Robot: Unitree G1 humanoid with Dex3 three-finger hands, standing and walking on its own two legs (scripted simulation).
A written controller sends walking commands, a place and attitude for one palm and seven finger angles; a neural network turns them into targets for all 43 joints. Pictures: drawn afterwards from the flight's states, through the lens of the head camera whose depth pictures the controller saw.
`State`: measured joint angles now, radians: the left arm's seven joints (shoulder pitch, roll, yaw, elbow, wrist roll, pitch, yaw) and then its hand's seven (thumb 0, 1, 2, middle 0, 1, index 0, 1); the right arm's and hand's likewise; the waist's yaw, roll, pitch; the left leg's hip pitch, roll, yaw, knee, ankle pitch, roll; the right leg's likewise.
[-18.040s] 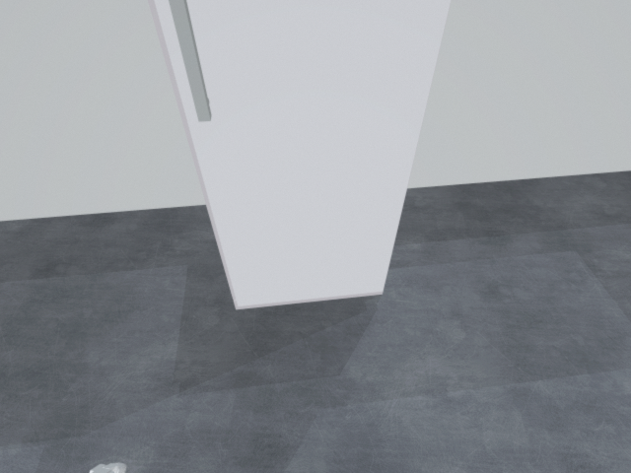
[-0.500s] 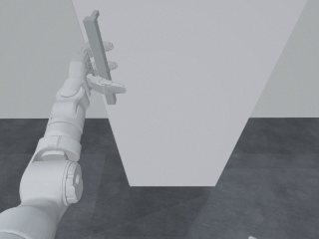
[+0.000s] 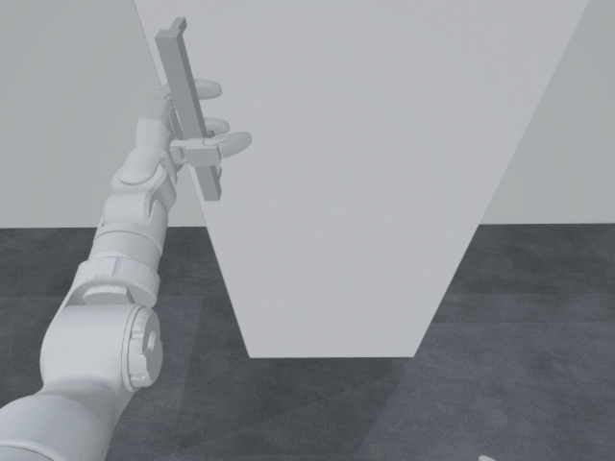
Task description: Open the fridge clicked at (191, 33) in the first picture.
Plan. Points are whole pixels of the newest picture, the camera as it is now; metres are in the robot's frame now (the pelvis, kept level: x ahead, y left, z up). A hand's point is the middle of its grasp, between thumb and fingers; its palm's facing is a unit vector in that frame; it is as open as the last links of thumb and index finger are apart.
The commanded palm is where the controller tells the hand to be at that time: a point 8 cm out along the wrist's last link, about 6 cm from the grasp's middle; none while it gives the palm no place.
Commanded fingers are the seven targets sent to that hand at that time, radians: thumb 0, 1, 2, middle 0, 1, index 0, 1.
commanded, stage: grip the handle and tug to test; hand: left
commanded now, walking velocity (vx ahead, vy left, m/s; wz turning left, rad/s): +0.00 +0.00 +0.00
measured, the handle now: (198, 120) +0.50 +0.15 +0.20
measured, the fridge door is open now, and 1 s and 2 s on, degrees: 0 1 3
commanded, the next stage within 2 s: move the hooked fingers beside the handle in 1.00 s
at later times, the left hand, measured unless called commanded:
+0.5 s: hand (211, 135) +0.47 +0.13 +0.20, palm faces +0.00 -1.00 +0.01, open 5.2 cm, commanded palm +0.44 +0.19 +0.21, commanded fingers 0.00 0.90 0.90 -0.45 -1.40 -0.45 -1.40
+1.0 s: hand (210, 142) +0.45 +0.13 +0.20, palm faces -0.03 -1.00 +0.03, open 5.3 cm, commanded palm +0.40 +0.20 +0.21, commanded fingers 0.00 0.90 0.90 -0.45 -1.40 -0.45 -1.40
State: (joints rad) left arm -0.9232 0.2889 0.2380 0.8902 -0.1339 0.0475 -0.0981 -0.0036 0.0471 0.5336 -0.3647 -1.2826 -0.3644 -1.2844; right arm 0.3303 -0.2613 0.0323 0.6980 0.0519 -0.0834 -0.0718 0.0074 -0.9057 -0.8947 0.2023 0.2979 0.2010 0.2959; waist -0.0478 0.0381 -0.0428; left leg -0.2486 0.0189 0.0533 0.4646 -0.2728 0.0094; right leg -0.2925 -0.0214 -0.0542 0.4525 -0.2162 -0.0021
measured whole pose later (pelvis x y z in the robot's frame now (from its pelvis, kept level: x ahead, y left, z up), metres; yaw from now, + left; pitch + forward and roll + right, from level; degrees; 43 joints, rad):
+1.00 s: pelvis +0.03 +0.00 +0.00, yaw -3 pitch +2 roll +0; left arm -0.61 0.26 0.29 0.42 -0.17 0.23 -0.11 0.03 0.75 0.77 -0.45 -1.40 -0.45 -1.40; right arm 0.27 -0.26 0.02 0.61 0.06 0.01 -0.06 0.01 -0.91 -0.89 0.20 0.30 0.20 0.30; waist -0.05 0.05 -0.06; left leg -0.14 0.04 0.10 0.39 -0.28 0.00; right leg -0.21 0.00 0.00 0.40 -0.22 0.00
